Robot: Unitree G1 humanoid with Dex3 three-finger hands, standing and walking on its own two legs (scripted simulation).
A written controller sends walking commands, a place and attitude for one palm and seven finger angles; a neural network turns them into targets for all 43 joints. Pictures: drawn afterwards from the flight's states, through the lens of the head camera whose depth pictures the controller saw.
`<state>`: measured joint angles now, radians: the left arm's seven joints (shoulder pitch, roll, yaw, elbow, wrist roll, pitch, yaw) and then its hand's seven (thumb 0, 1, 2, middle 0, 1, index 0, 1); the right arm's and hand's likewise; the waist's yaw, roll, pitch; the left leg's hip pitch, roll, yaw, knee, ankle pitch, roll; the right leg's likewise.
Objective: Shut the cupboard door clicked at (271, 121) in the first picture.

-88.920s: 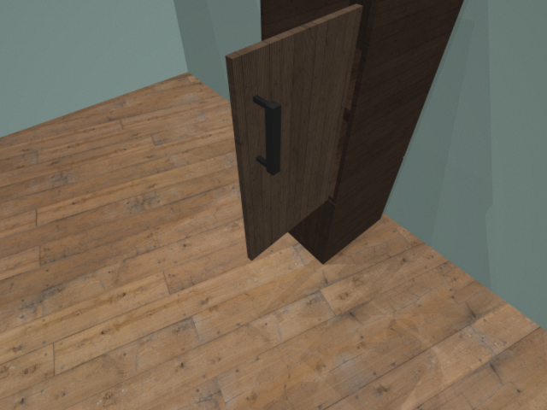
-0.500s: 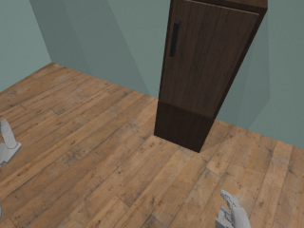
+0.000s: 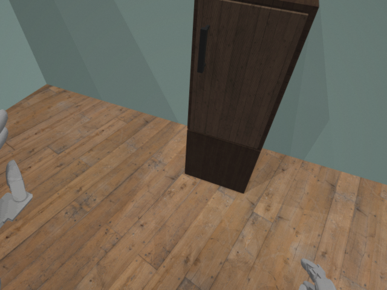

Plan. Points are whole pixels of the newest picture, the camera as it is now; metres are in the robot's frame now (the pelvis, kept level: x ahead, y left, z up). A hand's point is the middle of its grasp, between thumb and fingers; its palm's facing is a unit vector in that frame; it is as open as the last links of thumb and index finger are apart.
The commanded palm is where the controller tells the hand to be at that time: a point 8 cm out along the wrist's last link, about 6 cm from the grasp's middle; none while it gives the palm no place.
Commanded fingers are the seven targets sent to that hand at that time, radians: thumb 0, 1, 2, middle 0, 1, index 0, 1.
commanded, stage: let the arm hang, fingers relaxed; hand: left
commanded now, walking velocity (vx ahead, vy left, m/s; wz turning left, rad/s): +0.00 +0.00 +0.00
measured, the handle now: (203, 49) +0.88 +0.01 +0.10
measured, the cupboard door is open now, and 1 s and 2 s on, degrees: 1 1 1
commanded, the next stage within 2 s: look to check the result in 1.16 s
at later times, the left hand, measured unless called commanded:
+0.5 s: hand out of the picture +0.00 +0.19 -0.16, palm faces +0.03 -0.98 -0.20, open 7.0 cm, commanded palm none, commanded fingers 0.00 0.90 0.90 -0.20 -0.30 -0.20 -0.30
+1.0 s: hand out of the picture +0.01 +0.18 -0.16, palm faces +0.01 -0.98 -0.20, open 7.3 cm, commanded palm none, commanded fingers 0.00 0.90 0.90 -0.20 -0.30 -0.20 -0.30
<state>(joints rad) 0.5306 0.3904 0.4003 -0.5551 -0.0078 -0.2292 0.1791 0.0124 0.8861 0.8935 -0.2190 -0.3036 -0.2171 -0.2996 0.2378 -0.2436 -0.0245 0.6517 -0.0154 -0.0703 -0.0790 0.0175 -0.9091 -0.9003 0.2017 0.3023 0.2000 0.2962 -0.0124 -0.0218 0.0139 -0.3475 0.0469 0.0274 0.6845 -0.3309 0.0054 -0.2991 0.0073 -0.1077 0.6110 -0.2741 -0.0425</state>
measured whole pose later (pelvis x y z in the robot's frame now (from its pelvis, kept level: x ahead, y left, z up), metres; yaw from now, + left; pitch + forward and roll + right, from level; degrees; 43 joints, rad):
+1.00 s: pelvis +0.00 +0.01 +0.02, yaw -1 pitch -3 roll +0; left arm 0.29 0.14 0.01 1.12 0.02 0.00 0.03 0.00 0.91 0.89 -0.20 -0.30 -0.20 -0.30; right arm 0.31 -0.14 0.00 1.12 -0.02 0.02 -0.01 0.01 -0.91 -0.90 0.20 0.30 0.20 0.30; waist -0.02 0.02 0.00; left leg -0.22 0.00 0.05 0.40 -0.14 0.02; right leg -0.16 -0.01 0.04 0.42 -0.23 0.02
